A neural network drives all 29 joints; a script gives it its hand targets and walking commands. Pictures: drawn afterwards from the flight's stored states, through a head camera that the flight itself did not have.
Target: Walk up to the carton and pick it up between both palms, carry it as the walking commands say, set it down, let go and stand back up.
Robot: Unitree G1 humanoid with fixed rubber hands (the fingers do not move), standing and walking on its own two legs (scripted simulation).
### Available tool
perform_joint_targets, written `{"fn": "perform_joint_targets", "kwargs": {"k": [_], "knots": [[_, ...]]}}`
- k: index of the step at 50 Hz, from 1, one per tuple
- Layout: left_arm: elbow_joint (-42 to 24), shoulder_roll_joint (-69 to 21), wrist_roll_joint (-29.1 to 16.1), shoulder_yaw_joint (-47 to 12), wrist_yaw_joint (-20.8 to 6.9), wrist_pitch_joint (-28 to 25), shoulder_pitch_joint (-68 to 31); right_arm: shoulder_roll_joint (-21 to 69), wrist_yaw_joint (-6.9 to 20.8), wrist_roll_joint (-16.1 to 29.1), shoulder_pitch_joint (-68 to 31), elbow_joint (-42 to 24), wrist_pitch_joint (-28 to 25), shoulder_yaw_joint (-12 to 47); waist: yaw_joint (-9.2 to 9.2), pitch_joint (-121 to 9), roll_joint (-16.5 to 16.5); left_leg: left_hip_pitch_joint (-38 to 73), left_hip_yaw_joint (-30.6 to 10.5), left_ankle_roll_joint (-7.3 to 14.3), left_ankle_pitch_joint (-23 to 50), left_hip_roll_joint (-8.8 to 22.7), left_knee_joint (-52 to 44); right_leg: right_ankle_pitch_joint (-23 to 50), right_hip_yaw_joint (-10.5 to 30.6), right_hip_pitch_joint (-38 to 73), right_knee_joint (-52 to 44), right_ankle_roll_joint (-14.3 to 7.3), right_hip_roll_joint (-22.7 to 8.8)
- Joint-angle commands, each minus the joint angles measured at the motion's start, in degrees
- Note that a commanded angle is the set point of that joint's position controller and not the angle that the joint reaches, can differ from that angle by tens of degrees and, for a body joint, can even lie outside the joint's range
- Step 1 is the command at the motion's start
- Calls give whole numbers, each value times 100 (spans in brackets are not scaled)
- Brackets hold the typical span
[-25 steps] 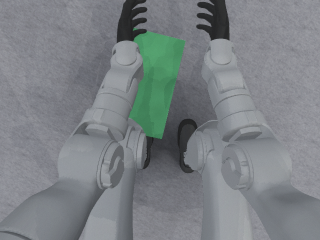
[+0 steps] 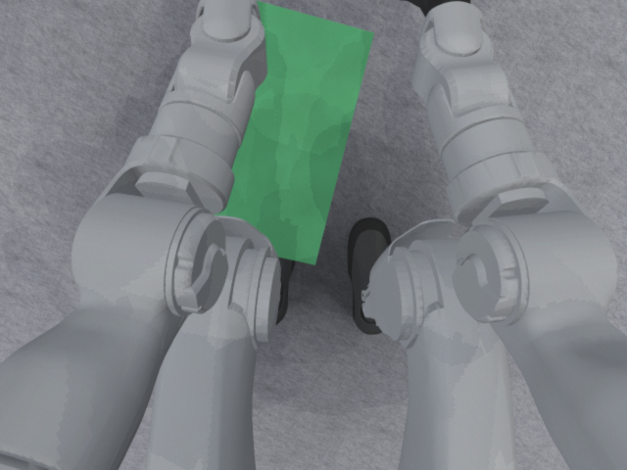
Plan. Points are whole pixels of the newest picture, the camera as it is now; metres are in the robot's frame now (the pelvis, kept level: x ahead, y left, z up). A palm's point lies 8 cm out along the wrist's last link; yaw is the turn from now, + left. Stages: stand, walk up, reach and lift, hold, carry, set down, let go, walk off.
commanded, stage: set down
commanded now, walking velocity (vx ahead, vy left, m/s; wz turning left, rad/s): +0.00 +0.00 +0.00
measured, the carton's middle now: (281, 141) +0.39 +0.06 -0.31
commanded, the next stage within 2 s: none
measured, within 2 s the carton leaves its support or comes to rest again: neither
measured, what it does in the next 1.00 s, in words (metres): stands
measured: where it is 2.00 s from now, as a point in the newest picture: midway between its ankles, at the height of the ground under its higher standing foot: (321, 290)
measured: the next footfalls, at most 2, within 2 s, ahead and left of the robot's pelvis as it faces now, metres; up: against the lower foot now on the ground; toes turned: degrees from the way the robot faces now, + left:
none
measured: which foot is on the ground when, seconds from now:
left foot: down 0.00-1.00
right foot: down 0.00-1.00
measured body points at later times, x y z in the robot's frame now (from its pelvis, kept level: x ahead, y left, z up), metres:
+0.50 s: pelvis +0.00 +0.00 -0.01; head +0.38 +0.01 +0.22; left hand +0.56 +0.09 -0.21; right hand +0.55 -0.09 -0.21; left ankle +0.14 +0.09 -0.37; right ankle +0.13 -0.09 -0.37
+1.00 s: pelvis +0.00 +0.00 -0.02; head +0.38 +0.00 +0.22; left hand +0.56 +0.09 -0.21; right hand +0.55 -0.09 -0.22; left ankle +0.14 +0.09 -0.37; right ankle +0.13 -0.09 -0.37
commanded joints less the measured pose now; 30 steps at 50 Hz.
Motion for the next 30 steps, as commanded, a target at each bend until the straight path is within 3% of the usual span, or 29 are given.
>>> {"fn": "perform_joint_targets", "kwargs": {"k": [1,2,3,4,5,7,8,9,10,11,12,13,14,16,17,18,19,21,22,23,25,26,27,28,29,30], "knots": [[5,-564,18,124,-252,-44,-1275,280,275,-24,-1742,-265,-144,-107,-217,-5974,5,2822,-858,-271,502,-480,-485,696,858,2405,-705,238,429],[-161,-564,42,144,-237,-77,-1285,228,250,-11,-1735,-451,-199,-211,-296,-6316,161,3008,-821,-293,611,-480,-454,795,876,2582,-688,259,421],[-83,-287,123,331,-184,-56,-1096,-145,177,-179,-1623,-202,-201,-327,-202,-6330,106,2983,-793,-331,731,-509,-389,876,860,2695,-597,256,426],[-34,-71,135,419,-133,-87,-1070,-362,137,-184,-1516,-199,-208,-438,-255,-6303,68,3007,-796,-334,604,-499,-402,764,795,2609,-596,268,442],[-277,167,239,494,-59,-154,-1027,-383,96,-129,-1585,-255,-232,-418,-57,-6394,43,2962,-795,-294,703,-509,-366,805,832,2609,-541,274,432],[-402,-219,148,182,-148,-138,-1233,27,209,-64,-1478,-189,-191,-312,-206,-6337,157,3060,-830,-295,792,-487,-370,895,806,2450,-482,271,424],[-238,-353,161,198,-184,-116,-1143,147,236,-205,-1486,33,-149,-313,-222,-6230,-19,2905,-839,-297,682,-521,-406,778,790,2385,-546,265,432],[-103,-77,271,301,-142,-121,-1067,-62,220,-211,-1397,-30,-175,-428,-255,-6089,205,3010,-818,-334,640,-461,-420,727,727,2220,-484,274,430],[-44,-134,276,327,-192,-70,-1151,63,268,-131,-1495,-110,-150,-303,-157,-6081,100,3112,-859,-304,522,-446,-454,579,747,2174,-528,292,411],[21,-386,364,327,-222,-47,-900,122,260,-200,-1390,-96,-157,-353,-108,-6197,305,2958,-781,-315,763,-467,-333,822,882,2345,-525,268,472],[-12,-578,282,313,-242,-80,-1187,331,303,-204,-1711,-181,-192,-220,-111,-6213,36,2876,-860,-305,741,-489,-397,781,806,2284,-491,274,431],[-110,-507,298,382,-234,-59,-1139,194,284,-353,-1514,-136,-179,-441,-358,-6198,-5,2909,-881,-313,713,-513,-417,869,715,2289,-491,270,479],[62,-220,462,557,-161,-29,-811,-233,212,-408,-1307,-70,-191,-588,-307,-6240,215,3060,-820,-360,751,-476,-350,817,773,2275,-451,262,472],[-9,-316,395,510,-225,-67,-945,152,252,-435,-1180,95,-160,-521,-237,-5984,74,2729,-807,-326,707,-489,-324,781,793,2166,-527,274,473],[51,-514,348,417,-263,-41,-922,103,285,-453,-1282,101,-171,-607,-375,-6066,141,2753,-860,-345,531,-496,-417,694,744,2249,-479,258,460],[-28,-600,360,363,-316,-23,-1082,256,314,-459,-1418,1,-171,-455,-339,-5997,167,2737,-832,-345,564,-471,-363,751,803,2222,-493,270,444],[221,-593,490,576,-320,11,-862,307,366,-419,-1506,-56,-152,-389,-103,-5997,-31,2622,-834,-319,592,-469,-318,739,847,2249,-484,286,422],[-123,-737,422,435,-339,-9,-1176,423,414,-411,-1480,-21,-173,-462,-248,-6066,42,2810,-898,-313,689,-487,-372,792,780,2025,-426,278,466],[52,-610,440,511,-305,-22,-1032,172,349,-460,-1568,-135,-200,-571,-267,-6015,129,2747,-830,-354,564,-479,-404,709,742,2150,-490,275,459],[73,-458,407,564,-276,-12,-1041,59,302,-576,-1394,151,-156,-702,-302,-5865,189,2693,-753,-377,560,-505,-321,641,785,2126,-503,274,446],[48,-249,563,765,-288,-2,-980,14,292,-669,-1249,155,-159,-712,-282,-5865,-71,2696,-793,-340,528,-507,-277,644,772,2181,-496,326,473],[100,-535,648,592,-319,-11,-904,229,343,-513,-1456,28,-181,-602,-114,-5907,254,2633,-744,-353,654,-477,-290,755,822,2058,-424,281,483],[106,-726,617,568,-391,-6,-1136,552,416,-569,-1569,-1,-173,-477,-130,-5848,24,2596,-792,-334,727,-504,-267,790,774,1987,-395,311,497],[147,-1151,560,386,-491,8,-1210,973,545,-440,-1769,-41,-156,-386,-133,-5942,52,2683,-881,-295,680,-493,-303,782,805,2020,-374,320,470],[445,-1099,638,510,-502,46,-850,740,492,-620,-1480,258,-139,-558,-244,-5750,79,2434,-802,-327,621,-508,-291,799,807,2036,-468,284,475],[428,-573,819,897,-383,32,-746,352,427,-683,-1439,43,-122,-826,-127,-5846,196,2464,-724,-320,521,-510,-249,639,824,1940,-396,301,475]]}}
